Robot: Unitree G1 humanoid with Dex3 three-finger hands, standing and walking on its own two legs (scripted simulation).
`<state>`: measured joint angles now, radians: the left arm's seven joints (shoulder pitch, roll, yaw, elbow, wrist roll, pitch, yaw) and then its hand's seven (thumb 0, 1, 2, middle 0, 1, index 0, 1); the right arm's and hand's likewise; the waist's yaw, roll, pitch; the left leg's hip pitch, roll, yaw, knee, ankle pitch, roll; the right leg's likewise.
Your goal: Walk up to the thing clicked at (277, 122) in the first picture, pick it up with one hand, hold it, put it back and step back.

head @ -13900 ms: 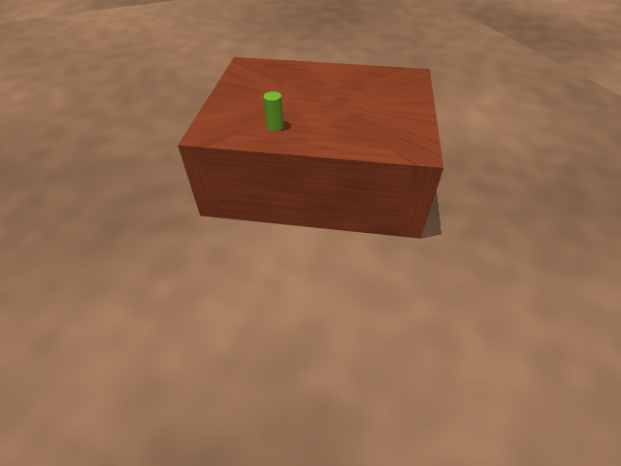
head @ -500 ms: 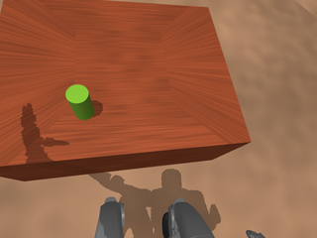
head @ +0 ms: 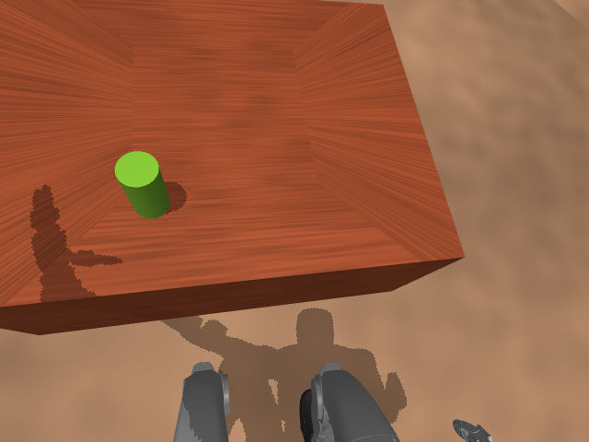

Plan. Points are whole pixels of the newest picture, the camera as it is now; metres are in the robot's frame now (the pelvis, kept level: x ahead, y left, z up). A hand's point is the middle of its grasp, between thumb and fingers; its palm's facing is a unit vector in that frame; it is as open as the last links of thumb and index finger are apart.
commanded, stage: go down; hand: left
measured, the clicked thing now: (145, 187) +0.54 +0.22 -0.21
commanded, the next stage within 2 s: approach in 1.76 s
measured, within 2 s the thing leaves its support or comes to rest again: neither
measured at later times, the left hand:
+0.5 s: hand out of the picture +0.44 +0.42 +0.09, palm faces +0.31 -0.95 -0.02, open 17.2 cm
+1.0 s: hand out of the picture +0.44 +0.42 +0.08, palm faces +0.30 -0.95 -0.01, open 17.1 cm
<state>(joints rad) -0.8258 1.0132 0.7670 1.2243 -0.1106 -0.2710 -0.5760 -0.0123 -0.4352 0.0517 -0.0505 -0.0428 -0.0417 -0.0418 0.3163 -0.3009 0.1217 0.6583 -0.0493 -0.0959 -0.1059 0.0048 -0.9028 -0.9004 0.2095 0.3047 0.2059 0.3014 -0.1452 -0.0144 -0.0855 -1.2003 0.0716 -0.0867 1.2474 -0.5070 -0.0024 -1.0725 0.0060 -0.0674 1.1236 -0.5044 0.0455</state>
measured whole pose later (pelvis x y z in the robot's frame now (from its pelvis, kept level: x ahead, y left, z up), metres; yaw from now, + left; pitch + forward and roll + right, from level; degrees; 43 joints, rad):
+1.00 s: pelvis +0.00 +0.00 +0.00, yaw +0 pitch +26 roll -7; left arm -0.83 1.00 0.77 1.20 -0.11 -0.27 -0.57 -0.01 -0.44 0.07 -0.04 -0.05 -0.04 -0.05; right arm 0.31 -0.30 0.12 0.66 -0.05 -0.09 -0.11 0.01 -0.90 -0.90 0.21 0.30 0.21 0.30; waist -0.14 -0.02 -0.08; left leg -1.21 0.07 -0.09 1.26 -0.51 0.00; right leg -1.08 0.01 -0.07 1.14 -0.51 0.05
